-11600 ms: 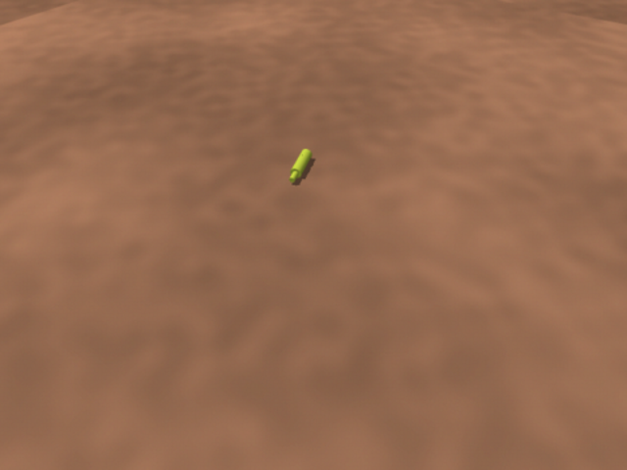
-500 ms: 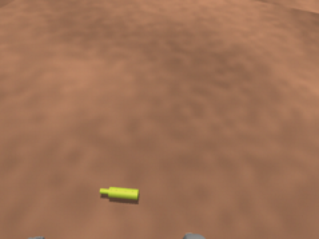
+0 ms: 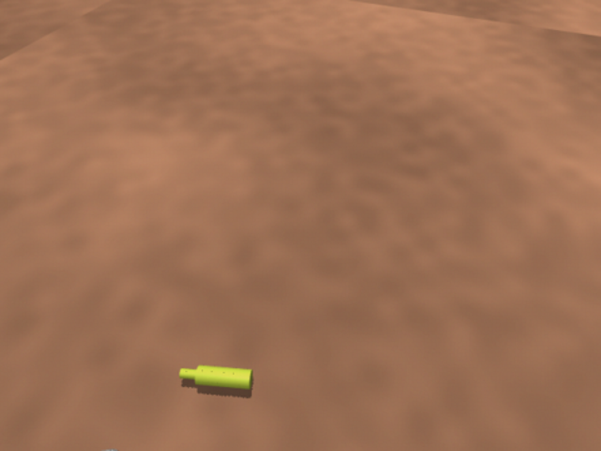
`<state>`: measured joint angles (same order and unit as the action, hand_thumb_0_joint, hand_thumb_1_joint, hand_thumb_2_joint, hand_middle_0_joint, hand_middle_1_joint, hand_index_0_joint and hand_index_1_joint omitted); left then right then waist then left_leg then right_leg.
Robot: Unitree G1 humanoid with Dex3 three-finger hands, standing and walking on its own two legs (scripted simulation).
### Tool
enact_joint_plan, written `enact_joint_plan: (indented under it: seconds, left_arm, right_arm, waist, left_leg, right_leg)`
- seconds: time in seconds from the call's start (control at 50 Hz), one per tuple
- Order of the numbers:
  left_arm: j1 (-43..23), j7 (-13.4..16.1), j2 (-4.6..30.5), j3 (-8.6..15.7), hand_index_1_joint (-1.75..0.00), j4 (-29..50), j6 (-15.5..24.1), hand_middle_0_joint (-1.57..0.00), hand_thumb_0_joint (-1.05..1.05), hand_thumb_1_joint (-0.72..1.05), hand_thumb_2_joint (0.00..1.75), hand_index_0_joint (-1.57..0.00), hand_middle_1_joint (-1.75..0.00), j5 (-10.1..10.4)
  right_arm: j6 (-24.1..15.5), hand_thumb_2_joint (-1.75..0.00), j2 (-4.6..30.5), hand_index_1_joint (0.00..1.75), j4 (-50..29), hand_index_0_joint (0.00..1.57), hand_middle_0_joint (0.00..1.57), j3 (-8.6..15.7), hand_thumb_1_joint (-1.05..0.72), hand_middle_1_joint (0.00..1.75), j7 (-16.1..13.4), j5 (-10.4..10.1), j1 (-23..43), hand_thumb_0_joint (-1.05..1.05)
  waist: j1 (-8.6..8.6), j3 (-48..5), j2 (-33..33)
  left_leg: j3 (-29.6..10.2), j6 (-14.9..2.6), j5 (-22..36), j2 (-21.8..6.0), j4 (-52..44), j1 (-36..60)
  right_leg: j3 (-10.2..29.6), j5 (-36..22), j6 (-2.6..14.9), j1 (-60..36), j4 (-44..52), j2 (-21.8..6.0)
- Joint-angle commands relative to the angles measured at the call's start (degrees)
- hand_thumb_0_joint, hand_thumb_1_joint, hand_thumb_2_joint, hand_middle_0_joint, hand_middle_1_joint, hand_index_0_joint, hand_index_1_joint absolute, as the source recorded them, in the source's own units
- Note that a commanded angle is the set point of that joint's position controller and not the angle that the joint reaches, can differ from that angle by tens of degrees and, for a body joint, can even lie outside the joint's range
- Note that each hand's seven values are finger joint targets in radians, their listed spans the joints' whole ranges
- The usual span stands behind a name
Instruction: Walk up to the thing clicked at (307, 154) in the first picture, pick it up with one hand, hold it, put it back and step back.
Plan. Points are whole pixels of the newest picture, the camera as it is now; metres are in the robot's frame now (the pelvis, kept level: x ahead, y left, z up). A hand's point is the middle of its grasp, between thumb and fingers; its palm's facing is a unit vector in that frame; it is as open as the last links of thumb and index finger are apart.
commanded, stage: walk up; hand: left
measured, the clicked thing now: (215, 376) +0.45 +0.28 -0.74
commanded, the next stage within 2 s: stand in 0.88 s
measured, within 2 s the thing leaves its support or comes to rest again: neither
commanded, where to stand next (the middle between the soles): +0.05 +0.02 m, yaw -1 degrees
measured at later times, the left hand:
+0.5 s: hand out of the picture +0.09 +0.27 -0.14, palm faces -0.01 -0.93 -0.36, open 7.4 cm
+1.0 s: hand out of the picture +0.09 +0.27 -0.14, palm faces -0.04 -0.93 -0.36, open 7.4 cm
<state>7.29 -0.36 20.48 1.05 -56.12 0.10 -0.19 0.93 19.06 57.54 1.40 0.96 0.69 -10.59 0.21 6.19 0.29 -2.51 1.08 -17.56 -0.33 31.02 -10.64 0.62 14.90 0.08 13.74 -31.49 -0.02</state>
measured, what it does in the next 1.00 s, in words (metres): stands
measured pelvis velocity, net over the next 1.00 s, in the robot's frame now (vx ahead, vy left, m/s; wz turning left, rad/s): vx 0.01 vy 0.01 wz -0.01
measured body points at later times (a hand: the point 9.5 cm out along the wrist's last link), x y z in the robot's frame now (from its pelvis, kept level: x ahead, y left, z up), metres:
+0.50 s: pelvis +0.00 +0.01 +0.01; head +0.01 +0.01 +0.46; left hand +0.09 +0.32 -0.11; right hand +0.09 -0.29 -0.11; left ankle -0.01 +0.14 -0.73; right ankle +0.02 -0.12 -0.73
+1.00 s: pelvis +0.01 +0.01 +0.02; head +0.01 +0.01 +0.46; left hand +0.09 +0.32 -0.11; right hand +0.08 -0.29 -0.12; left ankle -0.01 +0.14 -0.73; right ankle +0.02 -0.12 -0.73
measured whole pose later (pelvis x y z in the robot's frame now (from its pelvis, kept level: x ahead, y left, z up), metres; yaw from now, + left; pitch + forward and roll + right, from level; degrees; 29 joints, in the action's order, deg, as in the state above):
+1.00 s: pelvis +0.01 +0.01 +0.02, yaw -1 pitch -3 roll +0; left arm 5.9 -0.2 20.5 0.0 -64.7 0.7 -0.4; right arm -0.2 20.0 63.9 1.2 0.6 0.4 -6.7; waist 0.2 3.4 -0.4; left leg -1.4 0.3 -11.3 0.3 18.3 -4.3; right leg 1.7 8.6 -1.2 7.7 -19.0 -0.9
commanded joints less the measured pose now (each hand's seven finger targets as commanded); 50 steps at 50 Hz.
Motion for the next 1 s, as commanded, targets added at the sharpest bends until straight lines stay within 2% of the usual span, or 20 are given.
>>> enact_joint_plan:
  seconds: [0.0, 0.06, 0.08, 0.18, 0.22, 0.5, 0.7, 0.82, 0.88, 0.94, 0.98]
  left_arm:
    - [-3.30, 1.12, 14.00, 3.15, -0.30, 1.81, 2.65, -0.20, 0.00, 0.90, 0.90, -0.20, -0.30, -0.20]
    - [-4.94, 1.02, 12.81, 2.76, -0.30, 0.68, 2.64, -0.20, 0.00, 0.90, 0.90, -0.20, -0.30, -0.13]
    - [-4.38, 1.00, 12.52, 2.54, -0.30, 0.07, 2.65, -0.20, 0.00, 0.90, 0.90, -0.20, -0.30, 0.03]
    - [-5.01, 0.95, 12.52, 2.32, -0.30, -1.60, 2.58, -0.20, 0.00, 0.90, 0.90, -0.20, -0.30, -0.07]
    - [-5.06, 0.93, 12.45, 2.19, -0.30, -2.48, 2.45, -0.20, 0.00, 0.90, 0.90, -0.20, -0.30, -0.09]
    - [-4.94, 1.07, 13.04, 1.86, -0.30, -4.29, 2.61, -0.20, 0.00, 0.90, 0.90, -0.20, -0.30, -0.41]
    - [-4.31, 1.12, 12.47, 1.78, -0.30, -5.08, 2.34, -0.20, 0.00, 0.90, 0.90, -0.20, -0.30, -0.42]
    - [-4.17, 1.23, 12.31, 1.80, -0.30, -5.11, 2.34, -0.20, 0.00, 0.90, 0.90, -0.20, -0.30, -0.43]
    - [-3.84, 1.03, 11.71, 1.24, -0.30, -5.52, 2.09, -0.20, 0.00, 0.90, 0.90, -0.20, -0.30, -0.34]
    - [-3.36, 0.89, 11.81, 1.19, -0.30, -5.60, 1.94, -0.20, 0.00, 0.90, 0.90, -0.20, -0.30, -0.24]
    - [-3.53, 0.89, 12.21, 1.18, -0.30, -5.64, 2.08, -0.20, 0.00, 0.90, 0.90, -0.20, -0.30, -0.30]
  right_arm:
    - [-1.42, -0.90, 13.12, 0.30, -2.94, 0.20, 0.20, 2.73, -0.90, 0.30, -0.71, -0.37, 2.77, 0.00]
    - [-1.56, -0.90, 13.16, 0.30, -2.08, 0.20, 0.20, 2.62, -0.90, 0.30, -0.55, -0.48, 3.20, 0.00]
    - [-1.67, -0.90, 12.96, 0.30, -1.81, 0.20, 0.20, 2.46, -0.90, 0.30, -0.51, -0.55, 3.98, 0.00]
    - [-1.71, -0.90, 13.28, 0.30, -0.45, 0.20, 0.20, 2.35, -0.90, 0.30, -0.57, -0.45, 5.17, 0.00]
    - [-1.64, -0.90, 13.46, 0.30, 0.04, 0.20, 0.20, 2.38, -0.90, 0.30, -0.51, -0.31, 6.32, 0.00]
    - [-1.45, -0.90, 13.64, 0.30, 1.13, 0.20, 0.20, 2.48, -0.90, 0.30, -0.44, -0.36, 7.35, 0.00]
    - [-1.41, -0.90, 13.51, 0.30, 1.68, 0.20, 0.20, 2.58, -0.90, 0.30, -0.52, -0.40, 6.78, 0.00]
    - [-1.42, -0.90, 13.49, 0.30, 1.91, 0.20, 0.20, 2.80, -0.90, 0.30, -0.58, -0.45, 6.38, 0.00]
    - [-2.24, -0.90, 13.15, 0.30, 2.78, 0.20, 0.20, 2.06, -0.90, 0.30, -0.92, -0.14, 6.14, 0.00]
    - [-2.59, -0.90, 13.72, 0.30, 3.25, 0.20, 0.20, 1.79, -0.90, 0.30, -1.10, -0.18, 6.58, 0.00]
    - [-2.65, -0.90, 13.39, 0.30, 3.34, 0.20, 0.20, 1.60, -0.90, 0.30, -1.11, -0.32, 6.00, 0.00]
  waist:
    - [-0.18, -7.14, 0.06]
    - [-0.11, -7.11, 1.59]
    - [-0.64, -7.31, 1.14]
    - [-0.66, -7.85, 1.05]
    - [-0.94, -6.45, -0.02]
    - [-0.71, -7.35, -0.75]
    - [-0.82, -6.72, -1.12]
    - [-0.57, -7.69, -0.68]
    - [-0.25, -7.90, 0.68]
    - [-0.57, -7.21, -0.67]
    - [-0.13, -7.79, 0.23]
  left_leg:
    - [-3.90, -3.53, 7.36, -4.01, -7.35, 1.56]
    - [-4.28, -3.74, 9.31, -5.07, -9.87, 2.52]
    - [-4.24, -3.66, 10.33, -5.24, -10.35, 3.44]
    - [-3.95, -3.41, 11.58, -5.83, -12.49, 4.22]
    - [-4.08, -3.27, 9.79, -5.82, -13.67, 3.85]
    - [-3.43, -3.07, 10.68, -6.03, -15.28, 4.91]
    - [-3.93, -3.22, 9.01, -6.05, -16.15, 3.97]
    - [-3.71, -3.19, 11.01, -6.15, -15.68, 5.33]
    - [-4.20, -2.70, 11.75, -6.83, -16.30, 4.96]
    - [-4.04, -2.63, 12.59, -6.80, -16.58, 4.64]
    - [-3.71, -2.57, 14.39, -6.81, -16.22, 4.71]
  right_leg:
    - [9.19, -9.53, 4.34, -2.94, 9.91, -9.03]
    - [7.32, -9.16, 2.95, -3.85, 10.88, -7.45]
    - [7.21, -9.73, 2.73, -3.95, 11.27, -7.29]
    - [6.44, -11.71, 2.20, -5.93, 12.33, -7.02]
    - [6.35, -10.03, 1.92, -5.05, 13.07, -6.82]
    - [5.75, -12.46, 1.26, -7.11, 14.75, -7.00]
    - [5.39, -10.90, 1.10, -6.76, 14.44, -6.59]
    - [5.38, -12.67, 1.23, -6.84, 13.77, -6.78]
    - [5.64, -11.75, 0.93, -7.81, 14.77, -6.98]
    - [5.63, -12.72, 0.87, -8.03, 14.81, -7.10]
    - [5.60, -14.58, 0.80, -8.78, 14.78, -7.29]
